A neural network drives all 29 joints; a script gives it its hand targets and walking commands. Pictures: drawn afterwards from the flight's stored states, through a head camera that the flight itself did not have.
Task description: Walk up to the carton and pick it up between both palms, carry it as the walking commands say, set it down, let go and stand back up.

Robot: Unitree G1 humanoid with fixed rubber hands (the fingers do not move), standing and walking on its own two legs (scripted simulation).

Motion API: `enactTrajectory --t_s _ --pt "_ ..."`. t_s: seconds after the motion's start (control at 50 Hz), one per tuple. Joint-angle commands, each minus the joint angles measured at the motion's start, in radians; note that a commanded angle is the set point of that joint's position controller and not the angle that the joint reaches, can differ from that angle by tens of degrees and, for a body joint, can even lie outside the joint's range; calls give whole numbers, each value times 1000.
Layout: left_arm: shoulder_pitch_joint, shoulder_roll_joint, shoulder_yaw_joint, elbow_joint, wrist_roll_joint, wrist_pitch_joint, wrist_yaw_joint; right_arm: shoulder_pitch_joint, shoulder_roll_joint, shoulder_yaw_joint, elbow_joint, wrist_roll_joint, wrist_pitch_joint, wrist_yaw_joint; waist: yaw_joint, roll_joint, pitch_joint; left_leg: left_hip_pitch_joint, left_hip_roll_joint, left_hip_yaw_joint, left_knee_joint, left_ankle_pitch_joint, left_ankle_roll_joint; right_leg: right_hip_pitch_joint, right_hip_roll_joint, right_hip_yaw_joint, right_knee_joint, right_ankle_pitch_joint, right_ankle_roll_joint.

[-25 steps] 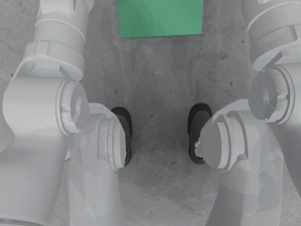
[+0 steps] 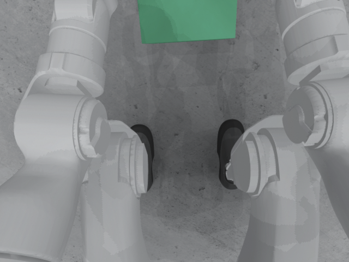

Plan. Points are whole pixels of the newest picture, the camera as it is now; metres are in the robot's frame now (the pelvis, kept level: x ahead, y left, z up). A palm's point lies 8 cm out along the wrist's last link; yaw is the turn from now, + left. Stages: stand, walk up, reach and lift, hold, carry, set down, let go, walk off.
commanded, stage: reach and lift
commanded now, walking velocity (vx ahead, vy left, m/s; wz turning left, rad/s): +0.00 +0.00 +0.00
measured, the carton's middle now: out of the picture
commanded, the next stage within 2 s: none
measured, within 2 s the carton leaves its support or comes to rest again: neither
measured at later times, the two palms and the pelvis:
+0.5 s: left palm out of the picture +0.56 +0.12 -0.12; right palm out of the picture +0.57 -0.13 -0.12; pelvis +0.00 +0.00 +0.03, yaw +0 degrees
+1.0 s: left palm out of the picture +0.53 +0.11 -0.05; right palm out of the picture +0.55 -0.13 -0.04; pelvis +0.00 +0.01 +0.07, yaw -1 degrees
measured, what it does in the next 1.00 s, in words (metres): rises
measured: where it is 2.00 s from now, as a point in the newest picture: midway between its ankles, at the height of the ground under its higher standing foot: (184, 167)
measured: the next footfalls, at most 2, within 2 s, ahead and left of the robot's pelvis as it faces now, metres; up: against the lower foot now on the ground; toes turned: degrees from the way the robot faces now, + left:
none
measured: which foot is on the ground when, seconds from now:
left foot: down 0.00-1.00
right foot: down 0.00-1.00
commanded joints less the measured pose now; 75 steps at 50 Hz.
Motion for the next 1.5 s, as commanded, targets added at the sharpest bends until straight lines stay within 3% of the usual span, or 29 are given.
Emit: enactTrajectory --t_s 0.0,0.24,0.6,0.84,1.14,1.48 --pt "-552 -975 -234 -214 -57 -20 -262 -541 976 236 -173 65 -16 269 6 -42 -1241 526 -105 122 -172 379 37 606 111 -101 -173 381 -31" --pt "-569 -1038 -225 -273 1 41 -264 -537 1028 231 -235 15 43 272 -4 -37 -1410 597 -105 136 -226 354 30 622 109 -118 -232 337 -24" --pt "-535 -1101 -298 -432 39 77 -258 -415 1163 287 -271 -21 91 251 19 -43 -1607 632 -122 150 -314 452 8 751 134 -106 -306 449 -12" --pt "-404 -1169 -229 -369 138 109 -266 -319 1206 205 -230 -124 107 246 5 -34 -1523 609 -139 144 -409 395 0 669 153 -117 -400 375 -12" --pt "-395 -1211 -222 -379 168 139 -275 -300 1269 192 -230 -151 145 246 14 -37 -1586 654 -143 156 -503 325 2 723 159 -121 -503 306 -9" --pt "-320 -1266 -228 -382 174 156 -297 -227 1348 195 -231 -170 163 238 25 -53 -1607 701 -151 153 -604 335 1 818 170 -108 -609 319 -5"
